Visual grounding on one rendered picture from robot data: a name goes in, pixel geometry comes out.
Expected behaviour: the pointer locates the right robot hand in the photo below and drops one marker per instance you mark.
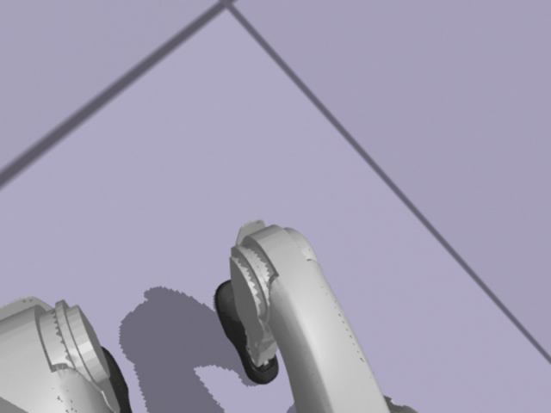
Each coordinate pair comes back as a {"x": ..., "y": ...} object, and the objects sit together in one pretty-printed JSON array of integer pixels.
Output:
[{"x": 398, "y": 409}]

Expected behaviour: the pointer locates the right robot foot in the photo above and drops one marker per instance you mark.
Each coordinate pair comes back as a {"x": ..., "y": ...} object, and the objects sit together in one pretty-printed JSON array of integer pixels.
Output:
[{"x": 235, "y": 332}]

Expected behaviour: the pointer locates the left robot foot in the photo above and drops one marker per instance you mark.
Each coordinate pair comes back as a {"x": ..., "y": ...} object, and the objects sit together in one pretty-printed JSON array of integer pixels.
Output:
[{"x": 118, "y": 383}]

